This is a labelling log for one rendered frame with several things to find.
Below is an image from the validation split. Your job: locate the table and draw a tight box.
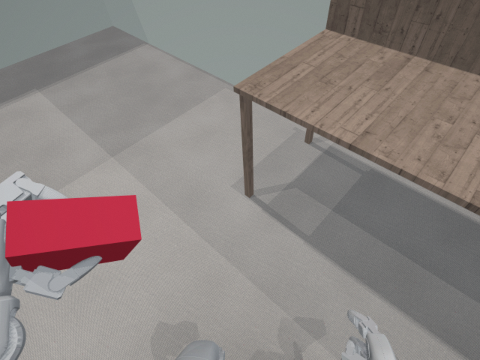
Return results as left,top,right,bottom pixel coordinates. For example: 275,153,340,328
233,0,480,215

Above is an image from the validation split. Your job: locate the sponge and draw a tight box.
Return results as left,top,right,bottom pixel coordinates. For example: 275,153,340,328
5,195,142,272

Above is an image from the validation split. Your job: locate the left robot hand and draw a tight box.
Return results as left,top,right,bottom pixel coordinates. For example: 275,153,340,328
0,171,102,300

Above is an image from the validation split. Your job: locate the robot left forearm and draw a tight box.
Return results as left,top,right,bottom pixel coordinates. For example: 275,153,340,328
0,295,26,360

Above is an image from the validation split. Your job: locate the left robot thigh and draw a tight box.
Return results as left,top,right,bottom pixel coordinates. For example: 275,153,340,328
175,340,225,360

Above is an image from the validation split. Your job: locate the right robot hand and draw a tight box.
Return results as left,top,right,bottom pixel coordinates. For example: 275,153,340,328
341,310,397,360

